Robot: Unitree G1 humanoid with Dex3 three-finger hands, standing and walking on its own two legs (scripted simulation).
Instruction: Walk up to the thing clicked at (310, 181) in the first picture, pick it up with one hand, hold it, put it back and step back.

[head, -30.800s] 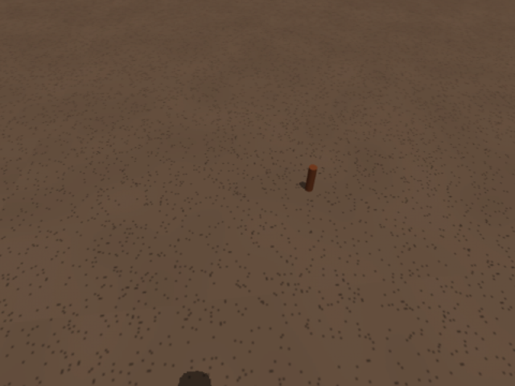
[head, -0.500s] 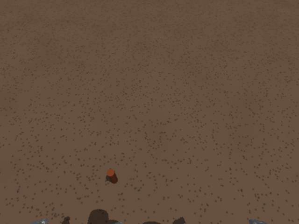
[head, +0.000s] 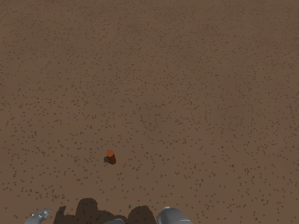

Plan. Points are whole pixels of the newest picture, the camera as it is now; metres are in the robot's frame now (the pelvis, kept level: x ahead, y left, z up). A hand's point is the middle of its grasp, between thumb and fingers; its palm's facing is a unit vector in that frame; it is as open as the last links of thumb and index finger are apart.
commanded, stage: step back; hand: left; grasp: from the side
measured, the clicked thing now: (111, 157) +0.50 +0.19 -0.68
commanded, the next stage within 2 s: none
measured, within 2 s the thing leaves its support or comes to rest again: neither
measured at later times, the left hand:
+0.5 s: hand out of the picture +0.02 +0.26 -0.15, palm faces +0.01 -0.93 -0.37, open 7.4 cm
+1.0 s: hand out of the picture -0.21 +0.23 -0.14, palm faces -0.06 -0.92 -0.39, open 7.4 cm
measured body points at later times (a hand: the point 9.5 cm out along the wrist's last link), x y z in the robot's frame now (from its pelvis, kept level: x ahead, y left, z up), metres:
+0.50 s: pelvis -0.12 +0.00 -0.01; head -0.05 +0.01 +0.43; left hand +0.02 +0.31 -0.12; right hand -0.01 -0.31 -0.12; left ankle -0.13 +0.12 -0.73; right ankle -0.02 -0.12 -0.73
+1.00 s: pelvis -0.28 -0.04 -0.01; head -0.23 -0.06 +0.44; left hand -0.20 +0.27 -0.12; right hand -0.16 -0.36 -0.12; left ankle -0.19 +0.11 -0.68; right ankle -0.28 -0.16 -0.73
